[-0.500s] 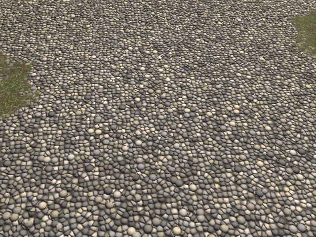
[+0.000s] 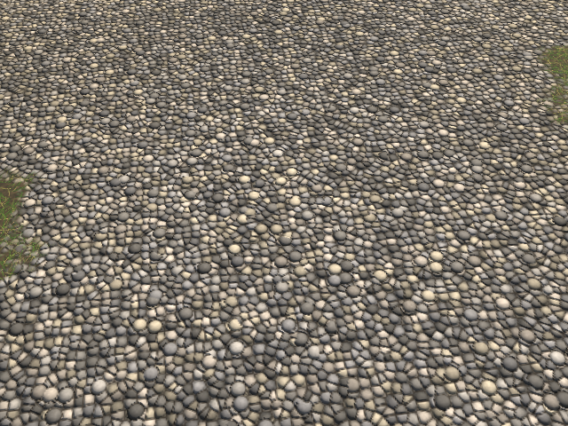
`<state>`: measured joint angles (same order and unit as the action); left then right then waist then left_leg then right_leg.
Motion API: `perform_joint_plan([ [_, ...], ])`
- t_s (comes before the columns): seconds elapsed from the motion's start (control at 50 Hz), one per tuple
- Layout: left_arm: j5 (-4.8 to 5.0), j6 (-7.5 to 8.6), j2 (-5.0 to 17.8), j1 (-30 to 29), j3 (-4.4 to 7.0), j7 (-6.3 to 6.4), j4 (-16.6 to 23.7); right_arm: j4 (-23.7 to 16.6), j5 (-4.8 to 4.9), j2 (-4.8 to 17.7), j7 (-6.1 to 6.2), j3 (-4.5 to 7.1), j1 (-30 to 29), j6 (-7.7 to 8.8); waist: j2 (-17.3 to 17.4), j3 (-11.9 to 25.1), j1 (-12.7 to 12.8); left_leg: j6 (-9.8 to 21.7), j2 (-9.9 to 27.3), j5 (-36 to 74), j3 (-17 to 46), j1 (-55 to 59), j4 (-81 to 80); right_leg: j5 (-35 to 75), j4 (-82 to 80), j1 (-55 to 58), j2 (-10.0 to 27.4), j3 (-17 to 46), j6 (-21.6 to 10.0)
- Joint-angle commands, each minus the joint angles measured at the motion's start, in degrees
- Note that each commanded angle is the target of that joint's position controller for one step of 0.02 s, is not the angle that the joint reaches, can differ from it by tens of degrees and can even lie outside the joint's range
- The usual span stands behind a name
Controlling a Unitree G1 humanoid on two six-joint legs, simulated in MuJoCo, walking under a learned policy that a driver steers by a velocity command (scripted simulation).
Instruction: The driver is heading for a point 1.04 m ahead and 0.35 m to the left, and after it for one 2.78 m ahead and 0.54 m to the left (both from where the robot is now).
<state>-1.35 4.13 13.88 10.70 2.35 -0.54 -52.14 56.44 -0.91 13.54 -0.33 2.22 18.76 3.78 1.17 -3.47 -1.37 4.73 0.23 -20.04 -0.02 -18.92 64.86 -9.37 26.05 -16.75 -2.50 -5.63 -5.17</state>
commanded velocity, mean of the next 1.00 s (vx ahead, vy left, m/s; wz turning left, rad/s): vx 0.50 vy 0.00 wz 0.23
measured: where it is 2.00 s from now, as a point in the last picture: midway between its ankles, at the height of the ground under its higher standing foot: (197, 242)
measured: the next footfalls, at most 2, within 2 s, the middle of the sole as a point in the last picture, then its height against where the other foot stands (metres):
left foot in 0.42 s outside the picture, level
right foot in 0.96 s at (315, 331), level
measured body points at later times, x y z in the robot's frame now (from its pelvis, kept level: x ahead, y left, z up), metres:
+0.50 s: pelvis +0.27 +0.04 -0.01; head +0.30 +0.05 +0.44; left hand +0.23 +0.28 -0.16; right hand +0.42 -0.21 -0.13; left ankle +0.35 +0.10 -0.74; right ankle +0.10 -0.07 -0.66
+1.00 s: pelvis +0.54 +0.03 -0.01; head +0.58 +0.03 +0.44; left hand +0.71 +0.30 -0.10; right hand +0.56 -0.25 -0.15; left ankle +0.36 +0.10 -0.72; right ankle +0.67 -0.05 -0.74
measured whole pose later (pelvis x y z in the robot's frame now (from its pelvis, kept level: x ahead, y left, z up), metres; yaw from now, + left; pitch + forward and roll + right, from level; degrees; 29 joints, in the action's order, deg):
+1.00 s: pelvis +0.54 +0.03 -0.01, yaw +16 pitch +1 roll +1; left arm -2.2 5.0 13.0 -0.5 1.3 0.0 -43.8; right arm 55.1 -0.1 14.6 0.3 4.6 25.1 3.1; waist 0.2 -2.4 -5.2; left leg 4.5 -6.1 -27.8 9.4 -4.9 38.6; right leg -6.7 30.7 -25.3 -0.3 -0.7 -1.3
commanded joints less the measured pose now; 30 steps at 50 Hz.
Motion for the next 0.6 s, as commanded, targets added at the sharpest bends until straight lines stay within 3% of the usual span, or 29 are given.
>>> perform_joint_plan([
  [0.02, 0.50, 1.35, 3.63, 5.71, 0.64, 0.28, -0.59, -1.99, -1.07, 2.98, -0.87, 0.73, 3.29, -0.83, -4.99, 3.04, -0.18, -0.94, 4.36, 3.98, 2.17, -9.36, -0.08, 10.09, -16.03, 9.14, 15.16, 16.73, -6.42],
  [0.08, 0.97, 2.17, 5.52, 9.00, 1.08, 0.33, -2.52, -3.39, -1.25, 2.56, -1.51, 0.69, -1.04, -1.81, -4.25, 1.35, -0.49, -2.45, 5.56, 7.90, 0.49, -13.48, -3.71, 12.33, -18.54, 9.11, 14.11, 13.20, -6.94],
  [0.18, 0.95, 1.81, 4.92, 13.60, 0.67, 0.37, -4.50, -7.31, -0.76, 2.34, -1.68, 0.18, -12.91, -1.76, -4.02, -1.59, 2.02, -4.11, 6.09, 16.94, -2.07, -18.62, -16.89, 16.26, -19.93, 11.92, 12.08, 9.44, -6.04],
  [0.24, 0.74, 1.75, 5.16, 16.57, 0.58, 0.59, -5.79, -8.97, -0.49, 1.66, -1.56, -0.44, -18.13, -1.54, -4.52, -2.04, 3.69, -3.65, 4.66, 19.80, -3.74, -17.38, -24.48, 19.88, -19.35, 15.09, 12.28, 8.14, -5.72],
  [0.32, 0.07, 1.28, 5.54, 18.97, 0.64, 1.22, -7.46, -10.89, -0.47, 2.59, -1.32, -0.37, -22.15, -1.01, -4.86, -2.93, 4.40, -1.49, 3.27, 16.96, -4.12, -17.59, -29.96, 25.39, -16.57, 22.34, 14.86, 8.27, -6.04],
  [0.38, -0.25, 1.06, 6.70, 16.49, 0.98, 1.67, -7.66, -9.75, -0.47, 3.83, -0.76, 0.36, -16.77, -0.22, -5.44, -0.32, 0.98, 1.37, -0.01, 10.68, -5.39, -8.13, -33.61, 41.89, -8.31, 24.12, 15.35, 6.70, -4.53],
  [0.4, -0.21, 0.88, 7.01, 15.59, 1.08, 1.61, -7.68, -7.44, -0.60, 4.67, -0.31, 0.98, -9.76, 0.18, -4.97, 3.26, -1.99, 2.61, -1.94, 10.62, -6.21, 0.06, -36.15, 46.76, -0.17, 23.39, 14.24, 5.69, -3.74],
  [0.42, 0.05, 0.78, 6.82, 14.47, 0.94, 1.54, -7.23, -3.92, -1.24, 6.33, 0.25, 1.88, 0.50, 0.70, -3.40, 8.81, -6.14, 4.44, -1.05, 12.89, -5.05, 13.10, -38.26, 41.79, 11.40, 17.93, 11.89, 3.11, -2.48],
  [0.44, 1.25, 0.95, 3.83, 15.90, 0.07, 1.25, -5.07, -2.15, -2.60, 11.78, 0.88, 3.38, 9.81, 0.92, 3.82, 16.21, -7.85, 8.89, 12.72, 8.23, 12.27, 29.50, -39.05, 20.69, 30.16, 2.75, 7.57, -0.16, -0.47],
  [0.46, 1.77, 1.01, 1.49, 20.85, 0.11, 0.61, -5.22, -1.50, -1.82, 14.83, 0.35, 4.28, 10.38, 0.31, 13.56, 20.46, -4.73, 16.32, 23.51, 9.28, 38.55, 38.48, -46.77, -21.36, 46.64, -14.15, -2.79, 2.11, 1.05],
  [0.48, 0.19, 0.82, 5.40, 14.90, 1.16, 0.75, -4.39, -2.24, 0.35, 12.04, -0.18, 3.77, 4.04, -0.21, 5.04, 13.66, -2.98, 14.24, 19.77, 4.04, 35.76, 33.10, -48.60, -17.65, 49.39, -19.81, 1.68, 8.31, 0.09],
  [0.5, 0.13, 1.32, 5.16, 10.33, 1.22, 0.41, -2.76, -3.40, 0.73, 8.64, -0.36, 2.94, -1.36, -0.25, 2.59, 6.38, -1.48, 12.83, 17.99, 5.15, 27.92, 24.58, -50.12, -11.71, 47.17, -21.04, 4.15, 7.82, 0.10],
  [0.52, 0.10, 1.61, 4.26, 8.26, 1.13, 0.25, -2.32, -3.62, 0.42, 6.05, -0.51, 2.28, -3.83, -0.07, 0.35, 3.11, -0.01, 11.26, 15.23, 9.98, 23.29, 18.46, -52.06, -8.21, 43.53, -19.03, 6.00, 7.69, 0.41],
  [0.56, -1.15, 0.37, 2.78, 8.83, 0.92, -0.06, -1.98, -2.48, 0.70, 3.77, -0.11, 1.53, -3.91, 0.46, 1.35, 1.91, 2.87, 9.36, 11.17, 17.18, 17.00, 11.33, -53.90, -6.46, 38.29, -13.42, 7.56, 7.50, 2.29],
  [0.6, -1.36, -0.69, 2.23, 7.58, 0.88, -0.33, -0.85, -1.71, 0.94, 5.32, 0.16, 1.92, -1.50, 1.15, 1.34, 2.19, 3.40, 10.08, 9.93, 21.28, 15.12, 9.42, -54.58, -6.29, 35.15, -12.47, 7.34, 6.51, 4.16],
])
